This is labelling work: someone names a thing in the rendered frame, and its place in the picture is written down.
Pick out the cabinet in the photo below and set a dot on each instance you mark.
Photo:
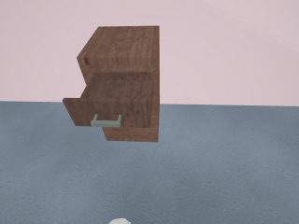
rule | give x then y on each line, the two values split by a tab
126	49

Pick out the handle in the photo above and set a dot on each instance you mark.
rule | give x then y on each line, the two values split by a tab
106	123

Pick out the drawer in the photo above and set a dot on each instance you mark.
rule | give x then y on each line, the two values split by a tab
109	94

